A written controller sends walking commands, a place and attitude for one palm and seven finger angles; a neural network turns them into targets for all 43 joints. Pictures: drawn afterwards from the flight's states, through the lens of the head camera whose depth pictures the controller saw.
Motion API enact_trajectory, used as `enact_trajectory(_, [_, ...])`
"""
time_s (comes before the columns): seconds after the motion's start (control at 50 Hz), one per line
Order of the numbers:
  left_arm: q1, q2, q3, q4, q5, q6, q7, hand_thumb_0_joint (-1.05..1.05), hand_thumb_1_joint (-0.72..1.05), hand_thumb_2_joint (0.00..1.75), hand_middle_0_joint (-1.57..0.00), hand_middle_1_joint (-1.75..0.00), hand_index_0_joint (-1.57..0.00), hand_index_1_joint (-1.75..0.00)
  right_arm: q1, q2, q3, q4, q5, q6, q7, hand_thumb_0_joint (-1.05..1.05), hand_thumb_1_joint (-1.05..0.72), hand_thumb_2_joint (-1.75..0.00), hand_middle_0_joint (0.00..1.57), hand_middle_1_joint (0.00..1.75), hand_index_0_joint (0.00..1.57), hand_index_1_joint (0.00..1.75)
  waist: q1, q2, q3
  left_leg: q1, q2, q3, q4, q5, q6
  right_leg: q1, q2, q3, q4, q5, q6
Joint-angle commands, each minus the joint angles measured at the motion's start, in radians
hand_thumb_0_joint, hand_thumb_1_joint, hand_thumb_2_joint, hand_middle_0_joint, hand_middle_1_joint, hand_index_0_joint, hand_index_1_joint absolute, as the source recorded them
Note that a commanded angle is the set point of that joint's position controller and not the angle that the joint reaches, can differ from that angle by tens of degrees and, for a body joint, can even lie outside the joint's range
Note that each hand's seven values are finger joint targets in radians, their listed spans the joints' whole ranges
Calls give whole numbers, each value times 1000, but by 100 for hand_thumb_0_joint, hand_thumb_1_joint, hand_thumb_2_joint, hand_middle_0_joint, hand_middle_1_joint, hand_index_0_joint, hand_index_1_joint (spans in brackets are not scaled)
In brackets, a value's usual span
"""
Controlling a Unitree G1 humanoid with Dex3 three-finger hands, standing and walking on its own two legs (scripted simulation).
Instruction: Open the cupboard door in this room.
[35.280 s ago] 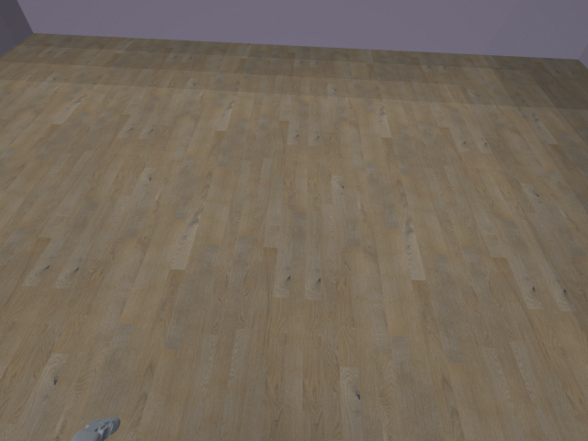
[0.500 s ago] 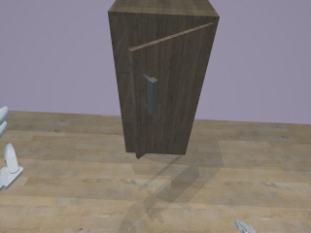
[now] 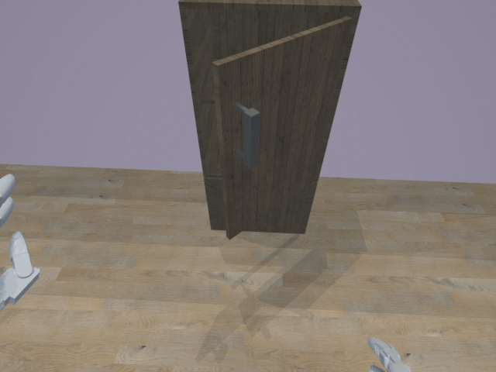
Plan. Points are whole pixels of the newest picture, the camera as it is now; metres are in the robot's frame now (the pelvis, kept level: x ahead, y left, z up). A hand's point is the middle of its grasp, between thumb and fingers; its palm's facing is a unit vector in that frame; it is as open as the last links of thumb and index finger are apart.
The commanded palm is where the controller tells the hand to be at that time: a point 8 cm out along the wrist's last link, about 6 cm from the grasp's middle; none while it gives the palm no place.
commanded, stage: let the arm hang, fingers relaxed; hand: left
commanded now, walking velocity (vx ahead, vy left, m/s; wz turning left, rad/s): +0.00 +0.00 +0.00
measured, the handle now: (245, 135) +0.60 +0.06 +0.05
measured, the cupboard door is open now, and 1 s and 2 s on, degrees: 43 43 43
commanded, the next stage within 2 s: look to check the result in 1.12 s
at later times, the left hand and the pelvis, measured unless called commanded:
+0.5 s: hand out of the picture -0.06 +0.18 -0.17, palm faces +0.09 -0.97 -0.22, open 7.1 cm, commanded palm none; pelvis -0.05 -0.02 +0.00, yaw +5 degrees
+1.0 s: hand out of the picture -0.04 +0.16 -0.17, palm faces +0.10 -0.98 -0.17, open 7.3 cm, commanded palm none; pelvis -0.03 +0.00 +0.01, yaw +3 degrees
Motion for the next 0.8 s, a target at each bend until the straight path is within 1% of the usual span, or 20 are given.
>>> enact_trajectory(0.0, [-127,-22,-312,546,48,74,-95,0,90,90,-20,-30,-20,-30,-151,-230,-95,50,12,-121,63,0,-90,-90,20,30,20,30,-69,74,-15,149,131,-152,17,690,47,-222,-121,4,141,422,49])
enact_trajectory(0.02, [-141,-13,-270,583,66,168,-120,0,90,90,-20,-30,-20,-30,-59,-282,-110,75,1,-27,65,0,-90,-90,20,30,20,30,-45,86,-44,83,181,-211,-49,806,101,-165,-104,40,205,170,41])
enact_trajectory(0.04, [-137,-41,-270,575,64,203,-121,0,90,90,-20,-30,-20,-30,-56,-253,-99,53,1,11,57,0,-90,-90,20,30,20,30,-41,104,-36,89,229,-246,-85,824,140,-217,-69,44,303,-89,47])
enact_trajectory(0.06, [-163,-63,-286,608,66,211,-118,0,90,90,-20,-30,-20,-30,-59,-235,-88,53,-16,27,52,0,-90,-90,20,30,20,30,-48,75,-59,58,262,-307,-119,724,187,-248,-56,80,408,-228,54])
enact_trajectory(0.08, [-188,-59,-293,663,64,210,-122,0,90,90,-20,-30,-20,-30,-59,-221,-73,49,-27,39,49,0,-90,-90,20,30,20,30,-45,21,-66,38,269,-344,-142,619,210,-254,-56,113,466,-253,56])
enact_trajectory(0.1, [-206,-49,-303,725,64,207,-126,0,90,90,-20,-30,-20,-30,-73,-209,-67,48,-36,47,50,0,-90,-90,20,30,20,30,-34,-44,-84,62,257,-337,-144,550,215,-245,-66,122,460,-237,53])
enact_trajectory(0.12, [-216,-41,-310,786,66,204,-129,0,90,90,-20,-30,-20,-30,-100,-214,-68,51,-44,57,50,0,-90,-90,20,30,20,30,-18,-72,-102,72,245,-317,-130,508,212,-229,-73,107,405,-225,54])
enact_trajectory(0.16, [-230,-12,-315,908,68,199,-130,0,90,90,-20,-30,-20,-30,-139,-229,-71,66,-37,74,55,0,-90,-90,20,30,20,30,9,-82,-128,34,199,-240,-101,434,162,-97,-76,78,214,-86,53])
enact_trajectory(0.18, [-215,11,-315,972,69,194,-127,0,90,90,-20,-30,-20,-30,-163,-226,-70,79,-28,81,57,0,-90,-90,20,30,20,30,27,-93,-131,-22,151,-199,-66,324,115,2,-79,98,74,59,50])
enact_trajectory(0.2, [-228,56,-313,1012,75,188,-124,0,90,90,-20,-30,-20,-30,-159,-193,-65,86,-16,87,60,0,-90,-90,20,30,20,30,19,-158,-120,-67,68,-148,-25,159,55,34,-137,217,-56,100,32])
enact_trajectory(0.22, [-274,64,-324,1051,71,191,-126,0,90,90,-20,-30,-20,-30,-155,-143,-56,99,-10,99,63,0,-90,-90,20,30,20,30,-14,-163,-66,-66,1,-88,16,-26,8,-67,-259,335,-162,33,-18])
enact_trajectory(0.24, [-331,70,-339,1085,66,197,-129,0,90,90,-20,-30,-20,-30,-125,-130,-50,125,-15,109,67,0,-90,-90,20,30,20,30,-47,-94,-5,0,-19,-51,48,-79,-6,-199,-317,359,-201,-41,-70])
enact_trajectory(0.26, [-380,45,-351,1121,61,200,-128,0,90,90,-20,-30,-20,-30,-107,-128,-50,164,-20,125,64,0,-90,-90,20,30,20,30,-60,-81,12,67,-19,-45,82,-77,-10,-287,-284,336,-227,-176,-79])
enact_trajectory(0.3, [-390,4,-360,1194,55,201,-120,0,90,90,-20,-30,-20,-30,-76,-111,-50,215,-25,138,56,0,-90,-90,20,30,20,30,-60,-95,76,89,-7,-51,88,7,-8,-314,-231,293,-249,-165,-63])
enact_trajectory(0.36, [-319,-59,-363,1308,44,192,-117,0,90,90,-20,-30,-20,-30,-25,-85,-39,280,-26,128,45,0,-90,-90,20,30,20,30,-54,114,8,118,51,-114,-38,118,5,-197,-177,207,-160,12,-37])
enact_trajectory(0.38, [-300,-66,-369,1341,41,195,-117,0,90,90,-20,-30,-20,-30,-25,-92,-37,296,-26,127,43,0,-90,-90,20,30,20,30,-43,135,12,84,72,-143,-82,97,11,-154,-153,182,-149,6,-25])
enact_trajectory(0.44, [-277,-68,-367,1414,43,206,-117,0,90,90,-20,-30,-20,-30,-2,-97,-42,335,-25,138,40,0,-90,-90,20,30,20,30,-33,71,92,11,72,-156,-136,-55,11,-151,-137,173,-190,-123,-20])
enact_trajectory(0.48, [-258,-78,-368,1454,42,206,-119,0,90,90,-20,-30,-20,-30,27,-92,-43,361,-26,138,37,0,-90,-90,20,30,20,30,-33,36,107,19,71,-158,-152,-69,14,-163,-133,169,-197,-136,-22])
enact_trajectory(0.58, [-221,-98,-367,1507,43,204,-115,0,90,90,-20,-30,-20,-30,80,-80,-46,397,-25,134,34,0,-90,-90,20,30,20,30,-31,-39,83,32,76,-152,-170,-71,19,-147,-130,150,-189,-131,-17])
enact_trajectory(0.78, [-183,-137,-372,1545,43,196,-105,0,90,90,-20,-30,-20,-30,96,-33,-37,432,-21,125,31,0,-90,-90,20,30,20,30,-27,-31,118,40,81,-140,-190,20,20,-140,-132,139,-162,-18,-8])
